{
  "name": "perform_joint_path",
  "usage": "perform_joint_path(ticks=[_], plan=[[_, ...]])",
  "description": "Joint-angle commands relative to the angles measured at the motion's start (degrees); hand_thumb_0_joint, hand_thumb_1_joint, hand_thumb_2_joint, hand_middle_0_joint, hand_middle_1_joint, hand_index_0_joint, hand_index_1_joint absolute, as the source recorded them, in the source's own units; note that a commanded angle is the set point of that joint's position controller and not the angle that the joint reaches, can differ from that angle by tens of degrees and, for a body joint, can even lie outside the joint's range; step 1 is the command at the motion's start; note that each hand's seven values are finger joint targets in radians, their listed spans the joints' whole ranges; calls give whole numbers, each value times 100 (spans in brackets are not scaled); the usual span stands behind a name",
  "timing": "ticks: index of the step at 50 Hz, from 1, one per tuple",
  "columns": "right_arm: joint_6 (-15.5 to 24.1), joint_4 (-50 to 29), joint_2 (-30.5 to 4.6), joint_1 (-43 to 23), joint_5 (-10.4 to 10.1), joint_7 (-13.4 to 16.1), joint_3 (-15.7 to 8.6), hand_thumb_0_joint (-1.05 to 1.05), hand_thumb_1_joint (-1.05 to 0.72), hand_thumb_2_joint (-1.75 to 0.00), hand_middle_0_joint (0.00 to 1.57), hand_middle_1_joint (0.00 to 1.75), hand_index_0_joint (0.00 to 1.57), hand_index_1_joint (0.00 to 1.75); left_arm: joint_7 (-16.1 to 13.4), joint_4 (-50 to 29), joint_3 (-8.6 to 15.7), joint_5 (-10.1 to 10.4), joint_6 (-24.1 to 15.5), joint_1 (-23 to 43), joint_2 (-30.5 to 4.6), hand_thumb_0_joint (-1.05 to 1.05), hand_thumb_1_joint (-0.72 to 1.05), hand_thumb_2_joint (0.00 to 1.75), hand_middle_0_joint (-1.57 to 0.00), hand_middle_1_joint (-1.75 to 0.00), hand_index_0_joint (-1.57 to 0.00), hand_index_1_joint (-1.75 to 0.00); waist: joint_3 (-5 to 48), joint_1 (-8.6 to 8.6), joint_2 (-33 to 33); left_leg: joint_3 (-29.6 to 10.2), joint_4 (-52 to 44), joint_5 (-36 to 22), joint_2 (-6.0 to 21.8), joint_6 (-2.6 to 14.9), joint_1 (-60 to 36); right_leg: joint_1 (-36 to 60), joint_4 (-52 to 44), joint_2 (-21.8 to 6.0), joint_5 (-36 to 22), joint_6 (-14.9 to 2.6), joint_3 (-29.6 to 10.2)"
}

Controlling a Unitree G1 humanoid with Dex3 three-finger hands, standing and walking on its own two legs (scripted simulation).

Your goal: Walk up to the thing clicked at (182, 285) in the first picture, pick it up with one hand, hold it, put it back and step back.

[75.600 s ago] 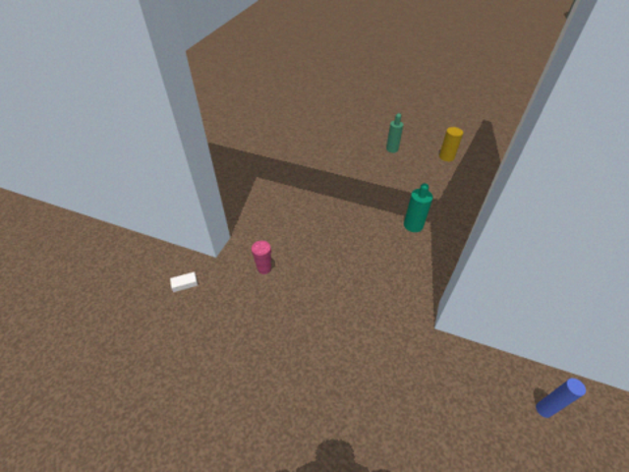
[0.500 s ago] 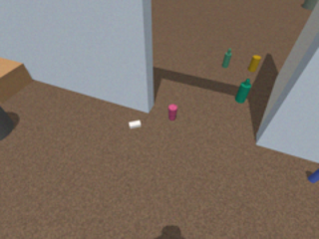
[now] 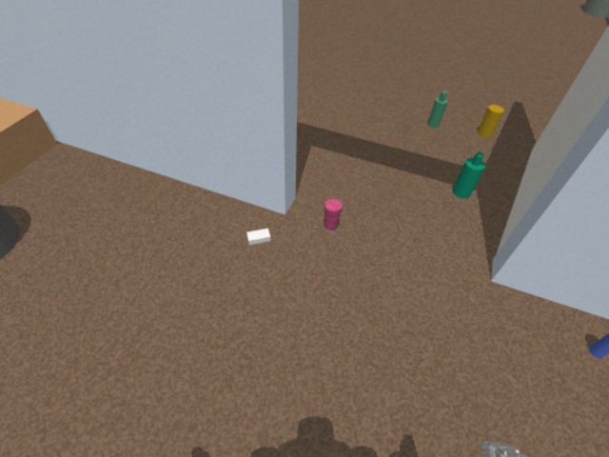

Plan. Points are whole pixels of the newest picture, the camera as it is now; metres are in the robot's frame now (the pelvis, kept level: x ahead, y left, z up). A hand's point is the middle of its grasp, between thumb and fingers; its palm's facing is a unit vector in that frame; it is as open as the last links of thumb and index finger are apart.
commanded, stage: step back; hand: left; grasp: from above
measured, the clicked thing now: (258, 236) +1.07 +0.20 -0.76
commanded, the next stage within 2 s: stand in 0.12 s
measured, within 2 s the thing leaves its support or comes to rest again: neither
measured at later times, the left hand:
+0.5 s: hand out of the picture +0.07 +0.24 -0.14, palm faces -0.02 -0.94 -0.33, open 7.4 cm
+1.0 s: hand out of the picture +0.05 +0.24 -0.14, palm faces -0.01 -0.94 -0.34, open 7.4 cm
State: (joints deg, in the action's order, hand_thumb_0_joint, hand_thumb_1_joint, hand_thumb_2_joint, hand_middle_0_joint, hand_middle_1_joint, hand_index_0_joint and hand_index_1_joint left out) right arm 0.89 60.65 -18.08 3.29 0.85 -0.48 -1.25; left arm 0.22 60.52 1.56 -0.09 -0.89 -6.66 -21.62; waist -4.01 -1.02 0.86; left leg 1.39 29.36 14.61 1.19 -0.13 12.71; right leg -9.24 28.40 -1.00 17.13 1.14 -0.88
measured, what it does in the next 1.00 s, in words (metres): stands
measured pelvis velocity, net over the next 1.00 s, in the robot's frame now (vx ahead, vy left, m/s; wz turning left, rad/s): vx -0.01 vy -0.01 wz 0.01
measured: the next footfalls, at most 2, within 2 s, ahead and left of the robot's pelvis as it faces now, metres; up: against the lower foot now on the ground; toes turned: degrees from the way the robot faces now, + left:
none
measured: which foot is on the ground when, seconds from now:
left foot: down 0.00-1.00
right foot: down 0.00-1.00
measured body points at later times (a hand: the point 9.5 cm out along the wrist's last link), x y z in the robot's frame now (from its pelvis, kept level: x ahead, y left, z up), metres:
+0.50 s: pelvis -0.01 -0.01 +0.01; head -0.01 -0.01 +0.46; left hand +0.07 +0.29 -0.12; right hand +0.07 -0.31 -0.12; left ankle +0.01 +0.12 -0.74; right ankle -0.02 -0.14 -0.74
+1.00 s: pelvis -0.01 -0.01 +0.01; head -0.01 -0.01 +0.46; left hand +0.06 +0.29 -0.12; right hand +0.06 -0.31 -0.12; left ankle +0.01 +0.12 -0.74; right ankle -0.02 -0.14 -0.74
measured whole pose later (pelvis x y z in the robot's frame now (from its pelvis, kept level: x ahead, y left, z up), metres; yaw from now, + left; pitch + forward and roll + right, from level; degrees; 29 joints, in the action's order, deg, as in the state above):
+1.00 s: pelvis -0.01 -0.01 +0.01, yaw +1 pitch -2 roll +0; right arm 0.8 66.3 -19.9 6.1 0.7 -0.9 0.2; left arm 0.8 65.4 0.0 -0.2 -0.7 -6.6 -20.2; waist -2.5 0.5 -0.4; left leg 0.4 18.7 7.7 1.7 -1.2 8.8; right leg -5.5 18.6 -0.4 11.0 0.5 0.2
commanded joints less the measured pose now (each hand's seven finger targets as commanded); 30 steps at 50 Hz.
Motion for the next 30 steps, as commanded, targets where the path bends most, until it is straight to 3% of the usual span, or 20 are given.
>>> perform_joint_path(ticks=[1,5,6,9,15,17,19,21,27,28,30], plan=[[101,-271,-1340,-268,-41,121,-319,0,-90,-90,20,30,20,30,-124,-235,232,-39,-144,157,-1149,0,90,90,-20,-30,-20,-30,884,55,-172,-455,-429,-2174,656,263,-641,240,-370,-494,-2135,-312,-359],[83,-187,-1280,-365,-20,111,-305,0,-90,-90,20,30,20,30,-112,-206,230,-61,-133,317,-1139,0,90,90,-20,-30,-20,-30,748,77,-33,-397,-628,-1493,615,210,-535,285,-562,-550,-1914,-330,-472],[103,-149,-1343,-353,-61,87,-244,0,-90,-90,20,30,20,30,-93,-113,126,-9,-140,349,-968,0,90,90,-20,-30,-20,-30,790,107,-89,-604,-792,-1884,656,229,-713,311,-722,-585,-2113,-229,-462],[131,-72,-1338,-385,-67,69,-239,0,-90,-90,20,30,20,30,-104,-52,120,0,-160,418,-1046,0,90,90,-20,-30,-20,-30,851,120,-32,-566,-804,-2297,676,187,-974,407,-877,-613,-2331,-187,-419],[136,31,-1309,-432,-56,54,-182,0,-90,-90,20,30,20,30,-77,59,122,-14,-134,505,-1064,0,90,90,-20,-30,-20,-30,662,80,-121,-570,-1198,-1597,661,103,-899,377,-1174,-616,-1553,-183,-440],[126,76,-1316,-384,-47,49,-172,0,-90,-90,20,30,20,30,-64,99,116,-31,-131,520,-1076,0,90,90,-20,-30,-20,-30,524,107,-175,-582,-1363,-1003,630,82,-666,383,-1289,-600,-1129,-173,-451],[136,84,-1350,-444,-51,43,-177,0,-90,-90,20,30,20,30,-58,134,111,-39,-133,468,-1054,0,90,90,-20,-30,-20,-30,570,74,-156,-602,-1345,-992,649,97,-795,320,-1340,-611,-1107,-186,-459],[122,130,-1332,-343,-48,41,-162,0,-90,-90,20,30,20,30,-59,151,119,-45,-134,490,-1080,0,90,90,-20,-30,-20,-30,465,112,-116,-603,-1441,-612,610,76,-651,266,-1401,-604,-869,-181,-470],[135,191,-1376,-201,-34,36,-151,0,-90,-90,20,30,20,30,-38,197,110,-36,-127,423,-1089,0,90,90,-20,-30,-20,-30,409,122,-182,-643,-1467,-516,620,59,-692,93,-1444,-604,-654,-212,-496],[138,188,-1410,-217,-21,39,-151,0,-90,-90,20,30,20,30,-36,184,104,-43,-134,420,-1072,0,90,90,-20,-30,-20,-30,523,116,-197,-635,-1415,-658,652,89,-694,209,-1424,-626,-861,-209,-498],[136,214,-1401,-130,-20,48,-141,0,-90,-90,20,30,20,30,-33,188,109,-50,-118,399,-1082,0,90,90,-20,-30,-20,-30,434,138,-186,-665,-1485,-436,660,77,-593,166,-1413,-606,-762,-220,-493]])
